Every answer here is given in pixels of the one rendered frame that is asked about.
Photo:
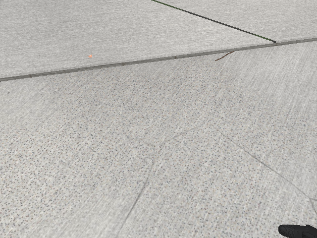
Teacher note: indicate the robot right hand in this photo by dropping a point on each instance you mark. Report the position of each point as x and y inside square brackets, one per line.
[297, 231]

